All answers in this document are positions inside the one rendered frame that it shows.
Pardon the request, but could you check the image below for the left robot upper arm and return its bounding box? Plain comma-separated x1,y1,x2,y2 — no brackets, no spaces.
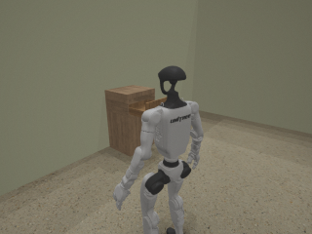
138,107,162,161

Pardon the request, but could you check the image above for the left robot hand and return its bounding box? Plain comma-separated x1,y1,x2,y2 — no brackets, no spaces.
112,183,131,211

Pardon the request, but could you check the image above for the cabinet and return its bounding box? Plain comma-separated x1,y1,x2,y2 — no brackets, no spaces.
104,85,155,157

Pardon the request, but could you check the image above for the right robot forearm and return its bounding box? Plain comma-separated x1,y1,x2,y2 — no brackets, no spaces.
190,134,204,156

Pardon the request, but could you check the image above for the right robot hand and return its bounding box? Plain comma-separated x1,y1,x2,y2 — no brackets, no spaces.
186,151,200,170

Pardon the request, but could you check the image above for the drawer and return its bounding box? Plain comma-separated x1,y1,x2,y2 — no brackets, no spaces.
129,97,168,118

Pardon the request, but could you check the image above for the right robot shin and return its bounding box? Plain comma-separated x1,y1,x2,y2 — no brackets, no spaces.
169,195,184,234

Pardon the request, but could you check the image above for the right robot upper arm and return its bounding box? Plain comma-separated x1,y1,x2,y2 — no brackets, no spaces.
185,100,204,138

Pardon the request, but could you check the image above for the robot torso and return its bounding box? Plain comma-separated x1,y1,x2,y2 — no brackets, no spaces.
154,98,192,184

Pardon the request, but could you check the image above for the left robot forearm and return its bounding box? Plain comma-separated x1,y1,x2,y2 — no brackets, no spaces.
120,147,144,190

